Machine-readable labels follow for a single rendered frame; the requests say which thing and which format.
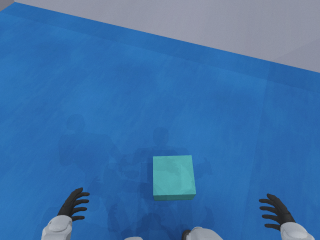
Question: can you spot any robot right forearm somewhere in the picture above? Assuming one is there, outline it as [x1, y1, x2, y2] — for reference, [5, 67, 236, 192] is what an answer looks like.
[280, 222, 315, 240]

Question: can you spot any right robot hand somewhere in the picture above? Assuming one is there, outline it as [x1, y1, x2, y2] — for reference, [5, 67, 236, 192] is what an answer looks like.
[259, 193, 296, 231]

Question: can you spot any right robot thigh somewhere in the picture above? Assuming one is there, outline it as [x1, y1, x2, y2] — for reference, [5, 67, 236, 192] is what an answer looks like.
[186, 228, 223, 240]

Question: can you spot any robot left forearm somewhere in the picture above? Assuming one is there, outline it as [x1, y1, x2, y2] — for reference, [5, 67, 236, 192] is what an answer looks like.
[41, 215, 73, 240]

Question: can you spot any carton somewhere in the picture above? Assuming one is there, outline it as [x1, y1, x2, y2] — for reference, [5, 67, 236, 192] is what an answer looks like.
[153, 155, 196, 201]

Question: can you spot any robot right foot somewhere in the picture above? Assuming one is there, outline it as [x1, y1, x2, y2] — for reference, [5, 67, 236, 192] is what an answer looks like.
[181, 230, 191, 240]

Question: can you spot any left robot hand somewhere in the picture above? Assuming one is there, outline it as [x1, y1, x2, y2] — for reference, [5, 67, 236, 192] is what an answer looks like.
[57, 187, 90, 222]

